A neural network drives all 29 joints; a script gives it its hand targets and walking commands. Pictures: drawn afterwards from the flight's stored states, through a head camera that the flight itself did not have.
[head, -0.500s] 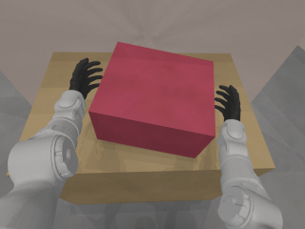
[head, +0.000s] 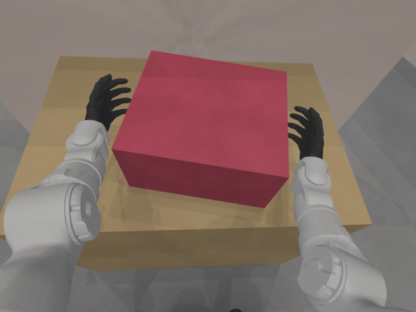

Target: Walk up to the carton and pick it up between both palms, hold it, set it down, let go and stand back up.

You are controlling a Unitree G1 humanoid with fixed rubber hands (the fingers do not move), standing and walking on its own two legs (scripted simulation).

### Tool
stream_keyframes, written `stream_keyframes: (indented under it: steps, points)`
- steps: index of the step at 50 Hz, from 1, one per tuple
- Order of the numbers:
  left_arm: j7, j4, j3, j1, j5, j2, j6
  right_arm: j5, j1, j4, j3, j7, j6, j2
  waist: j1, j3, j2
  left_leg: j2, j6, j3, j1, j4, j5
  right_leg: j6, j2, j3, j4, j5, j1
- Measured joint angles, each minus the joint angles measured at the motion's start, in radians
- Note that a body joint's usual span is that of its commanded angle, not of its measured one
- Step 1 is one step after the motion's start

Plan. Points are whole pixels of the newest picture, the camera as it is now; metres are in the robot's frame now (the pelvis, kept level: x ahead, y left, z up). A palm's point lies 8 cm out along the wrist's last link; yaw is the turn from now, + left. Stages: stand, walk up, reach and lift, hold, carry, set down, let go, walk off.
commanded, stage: set down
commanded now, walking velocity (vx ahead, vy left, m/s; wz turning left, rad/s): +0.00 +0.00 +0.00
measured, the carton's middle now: (207, 129) +0.52 -0.03 -0.03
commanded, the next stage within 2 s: none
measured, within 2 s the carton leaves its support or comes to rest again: neither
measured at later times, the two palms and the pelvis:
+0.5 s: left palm (100, 117) +0.50 +0.19 +0.05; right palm (306, 154) +0.41 -0.21 +0.02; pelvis +0.00 +0.01 -0.02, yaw -1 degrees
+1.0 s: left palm (86, 143) +0.47 +0.22 +0.00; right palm (334, 162) +0.39 -0.26 +0.03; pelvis -0.03 +0.00 -0.05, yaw -3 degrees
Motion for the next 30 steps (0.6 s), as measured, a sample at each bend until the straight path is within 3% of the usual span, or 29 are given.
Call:
stream_keyframes:
  steps: [11, 17, 21, 25, 30]
  points:
    - [-0.018, 0.024, 0.003, -0.018, -0.006, 0.007, -0.014, 0.006, -0.008, 0.0, 0.005, 0.003, -0.005, -0.005, -0.002, 0.003, 0.007, -0.007, 0.006, 0.0, -0.018, 0.017, -0.005, 0.005, -0.007, 0.003, 0.025, -0.009, -0.021]
    - [-0.025, 0.035, -0.039, -0.027, -0.028, 0.009, -0.017, 0.042, -0.032, 0.075, 0.048, 0.007, -0.003, -0.062, 0.0, -0.007, 0.009, -0.007, 0.01, 0.003, -0.035, 0.034, -0.013, 0.008, -0.007, 0.009, 0.036, -0.011, -0.038]
    - [-0.004, 0.065, -0.151, -0.041, -0.111, 0.013, -0.014, 0.15, -0.069, 0.199, 0.168, -0.017, 0.005, -0.126, -0.004, -0.044, 0.016, -0.003, 0.01, 0.005, -0.083, 0.065, -0.025, 0.009, -0.005, 0.013, 0.065, -0.021, -0.086]
    - [0.022, 0.147, -0.346, -0.082, -0.27, 0.027, -0.011, 0.332, -0.127, 0.354, 0.352, -0.056, 0.006, -0.167, -0.017, -0.107, 0.026, 0.008, 0.006, 0.001, -0.177, 0.133, -0.051, 0.006, 0.004, 0.017, 0.127, -0.043, -0.181]
    - [0.032, 0.239, -0.488, -0.132, -0.399, 0.051, -0.021, 0.507, -0.195, 0.483, 0.52, -0.085, -0.027, -0.189, -0.001, -0.168, 0.022, 0.019, -0.013, -0.032, -0.294, 0.235, -0.089, 0.0, 0.027, 0.033, 0.216, -0.069, -0.302]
